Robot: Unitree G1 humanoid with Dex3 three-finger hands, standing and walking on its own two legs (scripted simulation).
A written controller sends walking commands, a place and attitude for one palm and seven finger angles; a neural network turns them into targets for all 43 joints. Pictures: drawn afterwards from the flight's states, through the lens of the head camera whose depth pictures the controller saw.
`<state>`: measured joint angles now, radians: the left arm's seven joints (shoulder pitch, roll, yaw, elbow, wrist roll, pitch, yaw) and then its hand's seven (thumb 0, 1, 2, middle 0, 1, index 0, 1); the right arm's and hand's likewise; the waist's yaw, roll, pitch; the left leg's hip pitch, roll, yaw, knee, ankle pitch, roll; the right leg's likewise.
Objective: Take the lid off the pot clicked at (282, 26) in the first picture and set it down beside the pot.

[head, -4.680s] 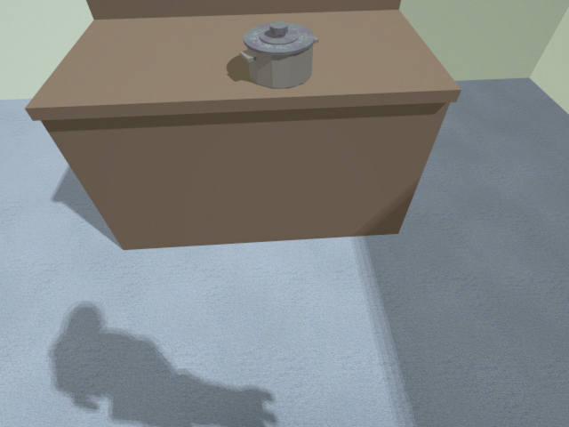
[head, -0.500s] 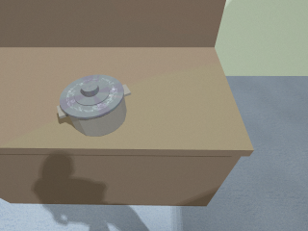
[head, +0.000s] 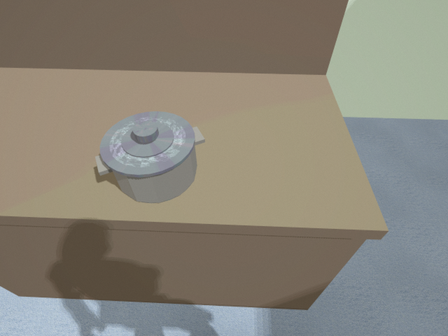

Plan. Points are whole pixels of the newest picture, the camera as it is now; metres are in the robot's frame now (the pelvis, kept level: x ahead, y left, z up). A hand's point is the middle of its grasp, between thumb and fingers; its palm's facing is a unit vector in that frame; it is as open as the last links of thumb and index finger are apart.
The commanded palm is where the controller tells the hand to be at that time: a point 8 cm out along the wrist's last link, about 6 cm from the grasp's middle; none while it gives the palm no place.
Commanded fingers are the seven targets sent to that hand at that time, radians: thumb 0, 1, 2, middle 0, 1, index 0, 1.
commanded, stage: look again from close up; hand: left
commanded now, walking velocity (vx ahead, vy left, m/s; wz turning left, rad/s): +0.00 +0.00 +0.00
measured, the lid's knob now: (146, 131) +0.49 +0.20 +0.10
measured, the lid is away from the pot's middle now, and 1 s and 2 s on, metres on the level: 0.00 0.00 0.00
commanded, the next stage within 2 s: shuffle to correct the standing spot in 0.80 s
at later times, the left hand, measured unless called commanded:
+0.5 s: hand out of the picture +0.04 +0.21 -0.17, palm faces -0.01 -0.98 -0.22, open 7.4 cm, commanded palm none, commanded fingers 0.00 0.90 0.90 -0.20 -0.30 -0.20 -0.30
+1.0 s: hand out of the picture +0.02 +0.18 -0.17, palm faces +0.00 -0.98 -0.19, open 7.4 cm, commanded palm none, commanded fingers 0.00 0.90 0.90 -0.20 -0.30 -0.20 -0.30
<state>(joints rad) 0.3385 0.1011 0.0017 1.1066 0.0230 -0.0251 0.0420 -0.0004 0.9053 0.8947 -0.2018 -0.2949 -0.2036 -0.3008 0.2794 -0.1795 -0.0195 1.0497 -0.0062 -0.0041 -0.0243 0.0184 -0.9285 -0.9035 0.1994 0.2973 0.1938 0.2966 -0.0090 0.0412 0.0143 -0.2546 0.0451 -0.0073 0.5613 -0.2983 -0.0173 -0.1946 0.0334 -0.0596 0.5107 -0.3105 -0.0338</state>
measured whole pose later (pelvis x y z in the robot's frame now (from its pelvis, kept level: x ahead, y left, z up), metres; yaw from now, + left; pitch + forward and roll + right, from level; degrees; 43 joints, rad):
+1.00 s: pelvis +0.02 +0.01 +0.01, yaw -1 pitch +0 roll +1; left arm 0.30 0.16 -0.01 1.06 0.02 0.00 0.04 0.00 0.91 0.89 -0.20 -0.29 -0.20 -0.30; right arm 0.25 -0.16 0.01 1.10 0.00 -0.02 -0.03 0.01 -0.92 -0.90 0.20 0.30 0.19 0.30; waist 0.01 -0.01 0.05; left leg -0.17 0.00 0.04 0.45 -0.28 0.00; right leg -0.15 -0.01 -0.02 0.47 -0.31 -0.01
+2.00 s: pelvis +0.01 +0.05 +0.00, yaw -1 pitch +0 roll -1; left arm 0.32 0.12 -0.02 1.09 0.02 -0.01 0.04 0.00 0.91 0.89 -0.20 -0.29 -0.20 -0.30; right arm 0.33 -0.14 0.01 1.06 -0.01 -0.01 -0.02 0.01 -0.92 -0.90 0.20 0.30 0.20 0.30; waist -0.01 0.01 0.03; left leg -0.25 -0.03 0.05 0.56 -0.31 0.06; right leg -0.18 -0.04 -0.05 0.51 -0.33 0.02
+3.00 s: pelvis +0.02 +0.01 +0.01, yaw -2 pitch +0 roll +1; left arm 0.31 0.15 -0.01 1.07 0.01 -0.01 0.04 0.00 0.91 0.89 -0.20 -0.29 -0.20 -0.30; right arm 0.27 -0.14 0.01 1.13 0.00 -0.02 -0.03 0.01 -0.93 -0.90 0.20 0.30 0.19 0.30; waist 0.01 -0.02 0.05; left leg -0.17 0.01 0.05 0.44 -0.27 0.00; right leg -0.14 0.00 -0.05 0.45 -0.31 -0.03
